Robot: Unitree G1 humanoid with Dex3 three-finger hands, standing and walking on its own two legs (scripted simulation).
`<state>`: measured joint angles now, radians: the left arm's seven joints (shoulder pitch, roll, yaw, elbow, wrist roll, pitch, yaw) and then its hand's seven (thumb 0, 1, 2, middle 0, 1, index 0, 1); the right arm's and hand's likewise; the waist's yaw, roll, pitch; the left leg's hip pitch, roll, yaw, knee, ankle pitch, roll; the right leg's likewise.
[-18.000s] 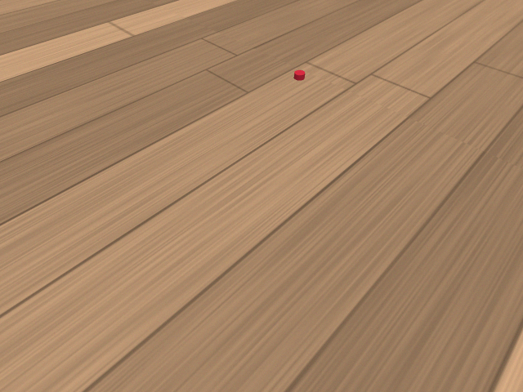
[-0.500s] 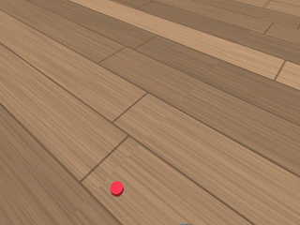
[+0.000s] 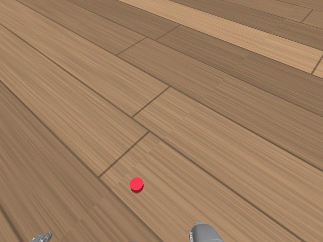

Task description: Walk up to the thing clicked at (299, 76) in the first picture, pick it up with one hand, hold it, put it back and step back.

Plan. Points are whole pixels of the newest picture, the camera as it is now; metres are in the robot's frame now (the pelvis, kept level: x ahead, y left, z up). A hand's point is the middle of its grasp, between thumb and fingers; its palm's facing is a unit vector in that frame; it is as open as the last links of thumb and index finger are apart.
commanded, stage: walk up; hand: left
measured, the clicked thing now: (136, 184) +0.53 +0.19 -0.73
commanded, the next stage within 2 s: none
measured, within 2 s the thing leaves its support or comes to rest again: neither
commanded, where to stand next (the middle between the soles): +0.13 -0.02 m, yaw -5 degrees
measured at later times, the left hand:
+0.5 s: hand out of the picture +0.06 +0.26 -0.14, palm faces -0.07 -0.92 -0.38, open 7.4 cm
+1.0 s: hand out of the picture +0.05 +0.26 -0.12, palm faces -0.09 -0.91 -0.40, open 7.4 cm
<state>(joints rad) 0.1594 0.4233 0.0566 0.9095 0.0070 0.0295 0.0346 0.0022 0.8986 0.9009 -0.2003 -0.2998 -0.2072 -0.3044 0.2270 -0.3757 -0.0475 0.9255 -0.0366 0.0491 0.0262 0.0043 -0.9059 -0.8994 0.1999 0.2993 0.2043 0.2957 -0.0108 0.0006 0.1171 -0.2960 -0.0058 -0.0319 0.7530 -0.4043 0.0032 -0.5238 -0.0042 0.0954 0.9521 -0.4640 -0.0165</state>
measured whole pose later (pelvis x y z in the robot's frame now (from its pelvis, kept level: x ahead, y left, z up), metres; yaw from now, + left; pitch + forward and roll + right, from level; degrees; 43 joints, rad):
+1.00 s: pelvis +0.00 -0.01 +0.02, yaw -5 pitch -2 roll +1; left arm 0.29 0.37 0.05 0.95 0.04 -0.03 -0.02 0.00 0.90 0.90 -0.20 -0.30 -0.21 -0.30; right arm 0.27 -0.42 -0.06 0.99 -0.02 0.01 0.03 0.01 -0.91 -0.90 0.20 0.30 0.20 0.30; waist 0.02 0.02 0.06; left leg -0.30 0.00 0.01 0.65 -0.42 0.01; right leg -0.23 -0.04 -0.02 0.63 -0.37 0.00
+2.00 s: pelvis +0.07 -0.04 +0.00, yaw -3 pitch -3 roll -1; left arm 0.23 0.41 0.06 0.97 0.01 -0.05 -0.03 0.01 0.90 0.90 -0.20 -0.30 -0.20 -0.30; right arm 0.36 -0.44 -0.05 0.95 -0.01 0.00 0.01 0.01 -0.90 -0.90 0.20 0.30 0.20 0.30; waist -0.03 0.02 0.12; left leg -0.19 0.07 -0.03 0.81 -0.50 0.03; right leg -0.40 0.00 -0.02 0.62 -0.16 -0.01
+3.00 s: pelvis +0.09 -0.01 +0.03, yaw -6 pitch -2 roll +0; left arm 0.09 0.35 -0.01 1.12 -0.01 -0.01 -0.02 0.00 0.90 0.90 -0.20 -0.30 -0.21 -0.30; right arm 0.08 -0.36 0.01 1.13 0.00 -0.03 0.01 0.00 -0.90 -0.90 0.20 0.30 0.20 0.30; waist -0.01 0.00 0.04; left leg -0.20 0.03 0.08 0.40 -0.17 0.00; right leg -0.16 0.01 0.03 0.40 -0.21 0.01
